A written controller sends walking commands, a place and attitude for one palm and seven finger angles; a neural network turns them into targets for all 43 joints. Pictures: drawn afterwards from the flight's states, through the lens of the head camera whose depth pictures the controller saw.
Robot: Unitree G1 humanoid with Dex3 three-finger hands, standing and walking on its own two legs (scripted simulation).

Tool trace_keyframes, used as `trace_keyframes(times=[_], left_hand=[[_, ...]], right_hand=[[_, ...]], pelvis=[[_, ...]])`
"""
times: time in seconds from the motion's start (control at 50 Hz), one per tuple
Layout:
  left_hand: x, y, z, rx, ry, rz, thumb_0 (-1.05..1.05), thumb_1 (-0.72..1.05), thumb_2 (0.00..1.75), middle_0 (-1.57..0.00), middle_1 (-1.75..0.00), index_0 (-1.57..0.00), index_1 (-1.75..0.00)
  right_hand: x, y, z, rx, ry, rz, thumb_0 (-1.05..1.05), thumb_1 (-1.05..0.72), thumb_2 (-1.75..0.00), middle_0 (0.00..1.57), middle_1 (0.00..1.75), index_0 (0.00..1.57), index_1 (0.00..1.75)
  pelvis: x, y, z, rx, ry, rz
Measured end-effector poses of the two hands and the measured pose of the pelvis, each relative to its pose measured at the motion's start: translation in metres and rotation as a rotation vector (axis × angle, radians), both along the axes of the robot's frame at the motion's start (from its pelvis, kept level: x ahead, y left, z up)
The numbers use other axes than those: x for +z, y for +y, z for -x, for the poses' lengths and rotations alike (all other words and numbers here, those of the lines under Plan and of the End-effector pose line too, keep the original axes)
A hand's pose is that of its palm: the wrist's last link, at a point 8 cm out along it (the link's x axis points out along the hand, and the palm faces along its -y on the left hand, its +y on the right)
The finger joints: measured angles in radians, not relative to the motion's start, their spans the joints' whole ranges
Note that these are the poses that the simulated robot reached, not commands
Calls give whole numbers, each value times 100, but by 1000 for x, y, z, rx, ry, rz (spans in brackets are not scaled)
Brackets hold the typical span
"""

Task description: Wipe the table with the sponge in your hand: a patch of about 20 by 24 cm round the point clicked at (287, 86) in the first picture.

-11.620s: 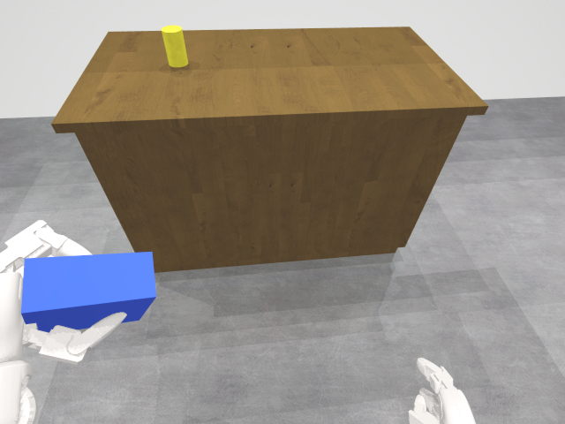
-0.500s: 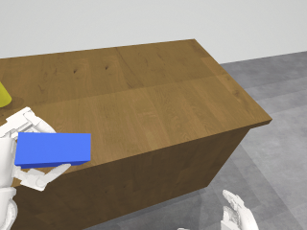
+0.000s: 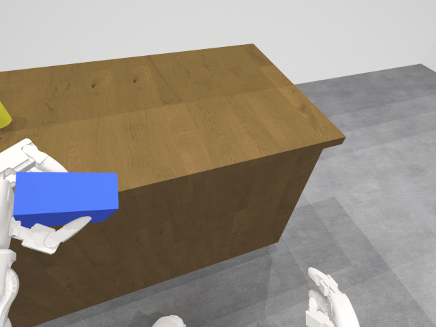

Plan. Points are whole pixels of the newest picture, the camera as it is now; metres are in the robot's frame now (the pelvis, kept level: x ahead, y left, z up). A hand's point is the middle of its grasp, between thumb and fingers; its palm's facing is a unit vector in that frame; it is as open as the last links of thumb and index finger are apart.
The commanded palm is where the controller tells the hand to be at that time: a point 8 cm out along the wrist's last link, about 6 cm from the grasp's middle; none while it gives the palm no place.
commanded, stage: shuffle to correct the standing spot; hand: left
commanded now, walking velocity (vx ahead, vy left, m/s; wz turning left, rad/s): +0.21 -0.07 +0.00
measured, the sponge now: (81, 200) +0.24 +0.23 +0.16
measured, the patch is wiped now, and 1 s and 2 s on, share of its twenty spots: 0.00 0.00 0.00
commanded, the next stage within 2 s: none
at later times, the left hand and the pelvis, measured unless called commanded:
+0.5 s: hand (121, 197) +0.23 +0.16 +0.19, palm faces +0.33 -0.76 -0.56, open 9.3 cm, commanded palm +0.18 +0.21 +0.19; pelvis +0.02 -0.07 -0.01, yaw +0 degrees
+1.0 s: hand (181, 145) +0.34 +0.11 +0.18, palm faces +0.36 -0.77 -0.52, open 9.3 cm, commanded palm +0.26 +0.15 +0.19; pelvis +0.11 -0.13 -0.01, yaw +1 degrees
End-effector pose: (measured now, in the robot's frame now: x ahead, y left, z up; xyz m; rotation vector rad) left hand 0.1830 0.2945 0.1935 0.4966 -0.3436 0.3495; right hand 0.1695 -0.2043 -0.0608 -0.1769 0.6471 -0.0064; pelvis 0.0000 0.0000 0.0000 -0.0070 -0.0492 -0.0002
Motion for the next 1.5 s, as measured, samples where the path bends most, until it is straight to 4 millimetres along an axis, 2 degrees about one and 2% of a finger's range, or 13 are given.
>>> trace_keyframes(times=[0.1,0.22,0.36,0.5,0.6,0.8,0.98,1.14,1.18,1.26,1.36,1.44,1.5], left_hand=[[2,-27,9,-51,-16,58,0,-43,104,-81,-140,-81,-140],[-11,-34,-7,-23,33,82,0,-44,104,-81,-140,-81,-139],[-13,-58,-27,-56,74,8,-1,-43,104,-81,-140,-81,-140],[14,-92,-13,-57,65,-166,0,-43,104,-81,-140,-81,-140],[5,-90,-15,57,96,-40,0,-44,104,-81,-140,-81,-140],[-6,-130,-71,24,96,57,-1,-43,104,-81,-140,-81,-140],[11,-151,-118,-21,52,-110,0,-44,104,-81,-140,-81,-140],[5,-146,-122,90,179,-57,0,-44,104,-81,-140,-81,-140],[0,-153,-137,90,195,-43,0,-44,104,-81,-140,-81,-140],[-5,-184,-185,-24,120,-84,0,-44,104,-81,-140,-81,-140],[11,-229,-235,-150,47,-188,-1,-44,104,-81,-140,-81,-140],[27,-252,-227,-199,21,-328,0,-43,104,-81,-140,-81,-140],[32,-251,-209,-186,48,-300,0,-44,104,-81,-140,-81,-140]], right_hand=[[4,-32,22,-57,80,55,1,-90,-90,20,30,21,30],[13,-63,37,-131,67,130,1,-90,-90,20,30,21,30],[-6,-78,33,-173,50,80,1,-90,-90,19,29,20,30],[-37,-88,19,-108,101,-10,1,-90,-90,20,30,21,30],[-24,-104,4,-83,147,2,1,-90,-90,20,30,21,30],[8,-146,-57,-72,25,97,1,-90,-90,20,30,21,30],[-12,-163,-113,-129,-37,11,1,-90,-90,19,29,20,30],[-22,-161,-115,-62,200,-21,1,-90,-90,20,29,20,30],[-21,-165,-121,-53,191,-18,1,-90,-90,20,29,21,30],[-40,-180,-145,-105,56,-38,1,-90,-90,20,30,21,30],[-53,-203,-154,-173,33,-69,1,-90,-90,20,30,21,30],[-66,-231,-146,-224,80,-74,1,-90,-90,20,30,21,30],[-63,-250,-133,-232,195,-33,1,-90,-90,20,29,20,30]], pelvis=[[11,-15,3,-25,14,-15],[13,-24,-2,-32,44,-26],[2,-40,-3,-34,11,-54],[-8,-72,-15,1,-10,-13],[10,-90,-31,-9,31,-45],[17,-111,-72,-27,67,-63],[-7,-128,-107,10,43,-47],[21,-149,-142,-35,36,-67],[22,-152,-149,-53,14,-74],[-8,-151,-160,-114,2,-67],[-18,-171,-164,-70,39,-95],[-27,-193,-177,-32,41,-22],[-16,-200,-189,6,32,-14]])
